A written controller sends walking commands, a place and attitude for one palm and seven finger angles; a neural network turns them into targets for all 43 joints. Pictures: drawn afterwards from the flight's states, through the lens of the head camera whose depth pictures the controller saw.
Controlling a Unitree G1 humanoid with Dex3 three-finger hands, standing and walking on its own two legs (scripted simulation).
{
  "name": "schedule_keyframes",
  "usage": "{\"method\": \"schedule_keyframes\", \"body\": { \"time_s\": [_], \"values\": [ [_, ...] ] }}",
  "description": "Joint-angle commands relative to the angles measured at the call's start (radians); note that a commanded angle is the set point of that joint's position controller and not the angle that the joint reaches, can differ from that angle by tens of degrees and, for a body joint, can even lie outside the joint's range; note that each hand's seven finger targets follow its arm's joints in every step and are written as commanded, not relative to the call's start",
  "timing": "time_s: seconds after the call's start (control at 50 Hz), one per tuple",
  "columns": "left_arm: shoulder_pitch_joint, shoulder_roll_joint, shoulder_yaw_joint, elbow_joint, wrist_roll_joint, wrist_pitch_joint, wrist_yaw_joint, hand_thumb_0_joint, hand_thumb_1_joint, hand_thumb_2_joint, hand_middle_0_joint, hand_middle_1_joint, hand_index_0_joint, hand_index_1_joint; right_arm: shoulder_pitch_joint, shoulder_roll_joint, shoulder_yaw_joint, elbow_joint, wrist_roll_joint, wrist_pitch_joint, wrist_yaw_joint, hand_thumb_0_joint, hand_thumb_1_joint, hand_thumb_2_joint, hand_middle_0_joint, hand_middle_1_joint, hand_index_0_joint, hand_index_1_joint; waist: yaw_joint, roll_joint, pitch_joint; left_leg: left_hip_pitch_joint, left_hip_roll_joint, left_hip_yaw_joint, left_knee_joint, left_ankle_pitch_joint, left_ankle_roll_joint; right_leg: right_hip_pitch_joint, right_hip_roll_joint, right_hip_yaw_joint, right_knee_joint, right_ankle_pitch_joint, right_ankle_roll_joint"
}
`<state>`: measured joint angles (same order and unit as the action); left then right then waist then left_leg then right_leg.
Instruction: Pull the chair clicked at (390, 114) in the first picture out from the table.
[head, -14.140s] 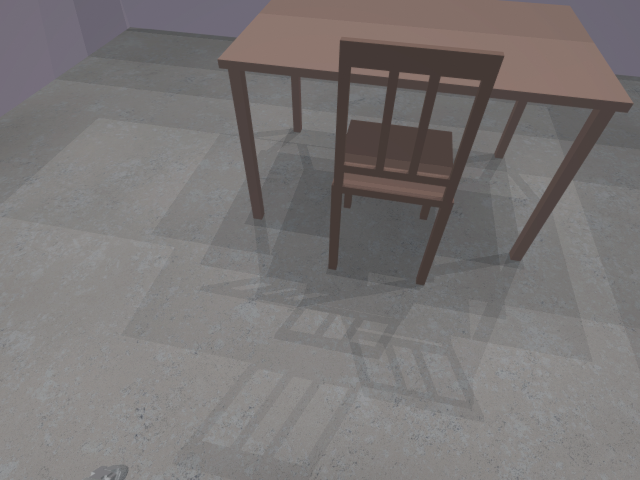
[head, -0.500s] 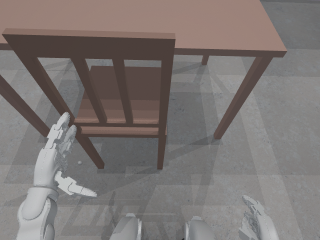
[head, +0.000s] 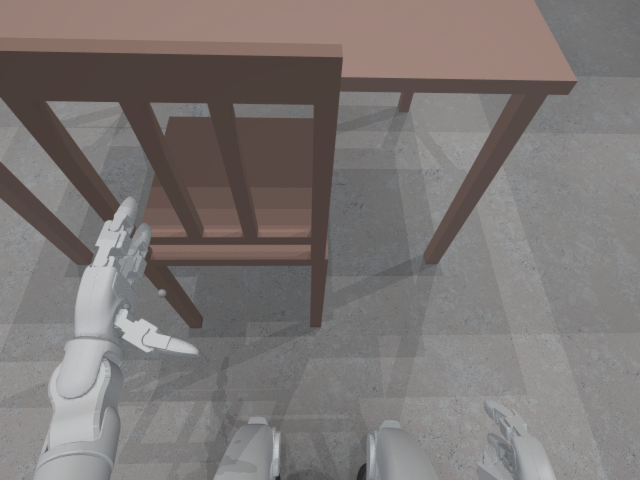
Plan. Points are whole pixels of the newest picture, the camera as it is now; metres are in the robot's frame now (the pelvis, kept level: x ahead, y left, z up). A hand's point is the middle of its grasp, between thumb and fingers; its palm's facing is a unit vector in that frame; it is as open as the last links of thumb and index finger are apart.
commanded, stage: aim the fingers beside a spindle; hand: left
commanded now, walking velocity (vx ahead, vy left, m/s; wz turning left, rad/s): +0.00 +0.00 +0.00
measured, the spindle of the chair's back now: (171, 179) +0.51 +0.24 +0.00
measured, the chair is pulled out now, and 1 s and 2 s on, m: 0.00 0.00 -0.02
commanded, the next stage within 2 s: push the fingers through the gap in 1.02 s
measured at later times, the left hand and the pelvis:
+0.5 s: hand (172, 267) +0.37 +0.20 +0.00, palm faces +0.03 -1.00 -0.03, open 16.9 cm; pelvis -0.01 +0.00 -0.01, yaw -1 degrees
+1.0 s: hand (166, 274) +0.36 +0.21 +0.00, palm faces +0.02 -1.00 -0.02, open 16.9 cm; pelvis -0.01 +0.01 -0.01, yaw -1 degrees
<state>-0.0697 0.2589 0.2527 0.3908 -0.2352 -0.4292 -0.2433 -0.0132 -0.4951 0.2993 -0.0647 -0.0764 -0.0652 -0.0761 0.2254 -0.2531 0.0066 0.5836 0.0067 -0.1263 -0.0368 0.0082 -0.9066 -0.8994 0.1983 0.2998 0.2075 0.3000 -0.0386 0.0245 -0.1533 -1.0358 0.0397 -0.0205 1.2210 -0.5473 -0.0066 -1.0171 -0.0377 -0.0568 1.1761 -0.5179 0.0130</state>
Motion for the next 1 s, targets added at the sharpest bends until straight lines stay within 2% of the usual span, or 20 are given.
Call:
{"method": "schedule_keyframes", "body": {
  "time_s": [0.0, 0.04, 0.12, 0.14, 0.22, 0.28, 0.34, 0.36, 0.4, 0.46, 0.5, 0.58, 0.6, 0.7, 0.72, 0.78, 0.86, 0.88, 0.96, 0.98],
  "values": [
    [-0.216, 0.164, 0.058, -0.183, -0.005, -0.088, 0.004, 0.0, -0.5, 0.3, -0.06, -0.08, -0.06, -0.08, 0.019, -0.144, -0.066, -0.106, 0.0, -0.041, -0.017, 0.0, -0.9, -0.9, 0.2, 0.3, 0.2, 0.3, -0.013, 0.036, -0.345, 0.226, -0.027, -0.006, -0.153, 0.317, 0.016, 0.19, 0.036, 0.007, -0.125, 0.258, -0.032],
    [-0.254, 0.184, 0.069, -0.151, 0.0, -0.091, 0.005, 0.0, -0.5, 0.3, -0.06, -0.08, -0.06, -0.08, 0.023, -0.148, -0.065, -0.098, -0.001, -0.036, -0.02, 0.0, -0.9, -0.9, 0.2, 0.3, 0.2, 0.3, -0.023, 0.022, -0.341, 0.206, -0.027, -0.005, -0.142, 0.299, 0.02, 0.177, 0.037, 0.011, -0.124, 0.244, -0.03],
    [-0.31, 0.186, 0.073, -0.115, -0.001, -0.096, -0.005, 0.0, -0.5, 0.3, -0.06, -0.08, -0.06, -0.08, 0.024, -0.146, -0.064, -0.094, -0.001, -0.029, -0.021, 0.0, -0.9, -0.9, 0.2, 0.3, 0.2, 0.3, -0.022, 0.029, -0.365, 0.2, -0.028, -0.002, -0.132, 0.296, 0.02, 0.177, 0.035, 0.016, -0.115, 0.249, -0.03],
    [-0.32, 0.217, 0.101, -0.102, 0.0, -0.097, -0.003, 0.0, -0.5, 0.3, -0.06, -0.08, -0.06, -0.08, 0.03, -0.15, -0.065, -0.089, -0.002, -0.027, -0.023, 0.0, -0.9, -0.9, 0.2, 0.3, 0.2, 0.3, -0.018, 0.027, -0.376, 0.196, -0.026, -0.003, -0.127, 0.306, 0.02, 0.182, 0.037, 0.017, -0.11, 0.255, -0.031],
    [-0.363, 0.234, 0.115, -0.039, 0.002, -0.096, -0.011, 0.0, -0.5, 0.3, -0.06, -0.08, -0.06, -0.08, 0.033, -0.151, -0.062, -0.083, -0.002, -0.016, -0.022, 0.0, -0.9, -0.9, 0.2, 0.3, 0.2, 0.3, -0.02, 0.02, -0.381, 0.171, -0.028, 0.0, -0.118, 0.288, 0.021, 0.182, 0.037, 0.023, -0.106, 0.248, -0.03],
    [-0.362, 0.218, 0.1, -0.04, 0.0, -0.098, -0.023, 0.0, -0.5, 0.3, -0.06, -0.08, -0.06, -0.08, 0.039, -0.147, -0.063, -0.089, -0.002, -0.015, -0.015, 0.0, -0.9, -0.9, 0.2, 0.3, 0.2, 0.3, -0.013, 0.06, -0.409, 0.191, -0.027, 0.002, -0.116, 0.321, 0.018, 0.185, 0.035, 0.022, -0.098, 0.275, -0.033],
    [-0.433, 0.211, 0.091, 0.01, 0.002, -0.097, -0.022, 0.0, -0.5, 0.3, -0.06, -0.08, -0.06, -0.08, 0.049, -0.153, -0.063, -0.076, -0.002, -0.011, -0.015, 0.0, -0.9, -0.9, 0.2, 0.3, 0.2, 0.3, -0.039, 0.019, -0.38, 0.158, -0.025, -0.005, -0.1, 0.29, 0.022, 0.148, 0.038, 0.02, -0.094, 0.247, -0.031],
    [-0.449, 0.244, 0.117, 0.008, 0.007, -0.103, -0.021, 0.0, -0.5, 0.3, -0.06, -0.08, -0.06, -0.08, 0.053, -0.158, -0.065, -0.073, -0.004, -0.009, -0.015, 0.0, -0.9, -0.9, 0.2, 0.3, 0.2, 0.3, -0.03, 0.025, -0.407, 0.165, -0.023, -0.006, -0.098, 0.3, 0.02, 0.15, 0.036, 0.021, -0.085, 0.252, -0.032],
    [-0.444, 0.23, 0.108, 0.014, 0.007, -0.103, -0.02, 0.0, -0.5, 0.3, -0.06, -0.08, -0.06, -0.08, 0.057, -0.156, -0.065, -0.073, -0.005, -0.006, -0.011, 0.0, -0.9, -0.9, 0.2, 0.3, 0.2, 0.3, -0.027, 0.048, -0.416, 0.183, -0.024, -0.006, -0.098, 0.325, 0.018, 0.145, 0.037, 0.018, -0.081, 0.268, -0.034],
    [-0.412, 0.267, 0.148, 0.014, 0.006, -0.103, -0.018, 0.0, -0.5, 0.3, -0.06, -0.08, -0.06, -0.08, 0.062, -0.158, -0.067, -0.081, -0.005, 0.003, -0.007, 0.0, -0.9, -0.9, 0.2, 0.3, 0.2, 0.3, -0.015, 0.022, -0.44, 0.166, -0.025, -0.003, -0.097, 0.331, 0.02, 0.178, 0.037, 0.024, -0.08, 0.282, -0.032],
    [-0.413, 0.261, 0.14, 0.023, 0.009, -0.1, -0.02, 0.0, -0.5, 0.3, -0.06, -0.08, -0.06, -0.08, 0.059, -0.154, -0.066, -0.083, -0.003, 0.009, -0.005, 0.0, -0.9, -0.9, 0.2, 0.3, 0.2, 0.3, -0.019, 0.036, -0.414, 0.162, -0.024, -0.001, -0.103, 0.315, 0.018, 0.163, 0.038, 0.021, -0.082, 0.268, -0.032],
    [-0.426, 0.252, 0.128, -0.035, 0.006, -0.108, -0.014, 0.0, -0.5, 0.3, -0.06, -0.08, -0.06, -0.08, 0.058, -0.153, -0.067, -0.089, -0.004, 0.008, -0.003, 0.0, -0.9, -0.9, 0.2, 0.3, 0.2, 0.3, -0.017, 0.076, -0.447, 0.217, -0.022, -0.01, -0.111, 0.33, 0.016, 0.144, 0.039, 0.015, -0.082, 0.251, -0.035],
    [-0.408, 0.247, 0.135, -0.017, 0.001, -0.105, -0.012, 0.0, -0.5, 0.3, -0.06, -0.08, -0.06, -0.08, 0.06, -0.154, -0.068, -0.087, -0.004, 0.008, -0.004, 0.0, -0.9, -0.9, 0.2, 0.3, 0.2, 0.3, -0.021, 0.035, -0.436, 0.202, -0.021, -0.01, -0.11, 0.322, 0.018, 0.15, 0.04, 0.014, -0.087, 0.25, -0.032],
    [-0.431, 0.242, 0.124, 0.025, 0.007, -0.104, -0.014, 0.0, -0.5, 0.3, -0.06, -0.08, -0.06, -0.08, 0.059, -0.161, -0.066, -0.079, -0.002, 0.011, -0.007, 0.0, -0.9, -0.9, 0.2, 0.3, 0.2, 0.3, -0.034, 0.014, -0.389, 0.153, -0.025, -0.01, -0.108, 0.262, 0.021, 0.13, 0.04, 0.016, -0.093, 0.204, -0.031],
    [-0.426, 0.259, 0.143, 0.025, 0.005, -0.106, -0.016, 0.0, -0.5, 0.3, -0.06, -0.08, -0.06, -0.08, 0.061, -0.16, -0.067, -0.078, -0.003, 0.012, -0.008, 0.0, -0.9, -0.9, 0.2, 0.3, 0.2, 0.3, -0.027, 0.021, -0.4, 0.154, -0.025, -0.007, -0.105, 0.27, 0.021, 0.14, 0.04, 0.018, -0.092, 0.215, -0.033],
    [-0.436, 0.234, 0.11, -0.028, 0.006, -0.117, -0.024, 0.0, -0.5, 0.3, -0.06, -0.08, -0.06, -0.08, 0.058, -0.154, -0.067, -0.082, -0.004, 0.006, -0.006, 0.0, -0.9, -0.9, 0.2, 0.3, 0.2, 0.3, -0.024, 0.087, -0.429, 0.212, -0.023, -0.011, -0.11, 0.31, 0.017, 0.128, 0.038, 0.014, -0.087, 0.232, -0.037],
    [-0.394, 0.239, 0.12, -0.027, -0.001, -0.111, -0.022, 0.0, -0.5, 0.3, -0.06, -0.08, -0.06, -0.08, 0.061, -0.159, -0.069, -0.081, -0.003, 0.004, -0.004, 0.0, -0.9, -0.9, 0.2, 0.3, 0.2, 0.3, -0.026, 0.049, -0.422, 0.219, -0.018, -0.019, -0.111, 0.324, 0.015, 0.117, 0.042, 0.007, -0.086, 0.235, -0.036],
    [-0.388, 0.218, 0.101, -0.019, -0.001, -0.107, -0.023, 0.0, -0.5, 0.3, -0.06, -0.08, -0.06, -0.08, 0.057, -0.158, -0.068, -0.082, -0.001, 0.005, -0.004, 0.0, -0.9, -0.9, 0.2, 0.3, 0.2, 0.3, -0.032, 0.044, -0.398, 0.211, -0.02, -0.019, -0.113, 0.31, 0.016, 0.109, 0.042, 0.005, -0.09, 0.225, -0.035],
    [-0.396, 0.21, 0.089, -0.055, 0.006, -0.106, -0.011, 0.0, -0.5, 0.3, -0.06, -0.08, -0.06, -0.08, 0.052, -0.158, -0.067, -0.09, -0.002, 0.003, -0.002, 0.0, -0.9, -0.9, 0.2, 0.3, 0.2, 0.3, -0.027, 0.09, -0.393, 0.242, -0.017, -0.027, -0.124, 0.308, 0.01, 0.073, 0.041, -0.002, -0.086, 0.201, -0.039],
    [-0.394, 0.192, 0.074, -0.053, 0.006, -0.104, -0.007, 0.0, -0.5, 0.3, -0.06, -0.08, -0.06, -0.08, 0.051, -0.156, -0.068, -0.089, -0.003, 0.003, -0.002, 0.0, -0.9, -0.9, 0.2, 0.3, 0.2, 0.3, -0.03, 0.072, -0.388, 0.244, -0.018, -0.028, -0.125, 0.31, 0.01, 0.075, 0.041, -0.002, -0.088, 0.203, -0.039]
  ]
}}
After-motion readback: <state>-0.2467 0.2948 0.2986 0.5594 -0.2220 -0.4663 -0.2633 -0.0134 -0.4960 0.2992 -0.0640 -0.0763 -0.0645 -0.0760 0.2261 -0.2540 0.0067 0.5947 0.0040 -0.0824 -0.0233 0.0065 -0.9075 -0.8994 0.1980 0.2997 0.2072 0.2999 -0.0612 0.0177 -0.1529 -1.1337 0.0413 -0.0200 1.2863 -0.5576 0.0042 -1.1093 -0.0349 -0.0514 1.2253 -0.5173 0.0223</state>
